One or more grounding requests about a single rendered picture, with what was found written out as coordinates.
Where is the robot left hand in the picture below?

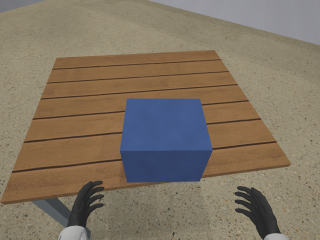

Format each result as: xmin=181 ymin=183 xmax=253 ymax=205
xmin=67 ymin=180 xmax=104 ymax=228

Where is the table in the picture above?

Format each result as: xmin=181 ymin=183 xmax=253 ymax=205
xmin=0 ymin=50 xmax=291 ymax=240

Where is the carton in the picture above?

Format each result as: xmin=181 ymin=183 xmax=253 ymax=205
xmin=120 ymin=98 xmax=213 ymax=183

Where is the robot right hand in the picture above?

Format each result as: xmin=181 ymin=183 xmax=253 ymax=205
xmin=234 ymin=186 xmax=281 ymax=240

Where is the left robot forearm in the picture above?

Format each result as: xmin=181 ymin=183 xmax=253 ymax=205
xmin=58 ymin=225 xmax=88 ymax=240

